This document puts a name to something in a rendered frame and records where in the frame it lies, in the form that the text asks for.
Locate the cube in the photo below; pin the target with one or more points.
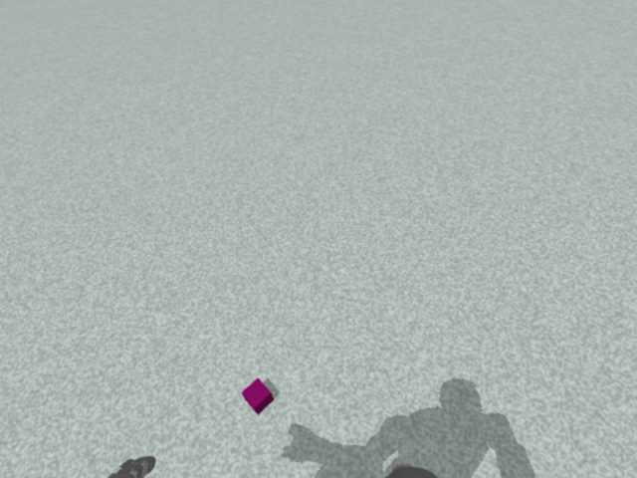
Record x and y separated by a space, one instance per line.
258 396

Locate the left robot hand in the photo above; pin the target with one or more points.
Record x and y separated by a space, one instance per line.
137 468

